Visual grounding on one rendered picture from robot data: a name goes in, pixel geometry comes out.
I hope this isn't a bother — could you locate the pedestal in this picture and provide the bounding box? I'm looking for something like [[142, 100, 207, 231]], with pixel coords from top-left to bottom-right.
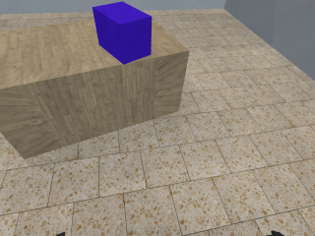
[[0, 18, 190, 159]]

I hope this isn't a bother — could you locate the carton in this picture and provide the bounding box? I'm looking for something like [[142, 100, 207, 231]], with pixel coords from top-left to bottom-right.
[[92, 1, 152, 65]]

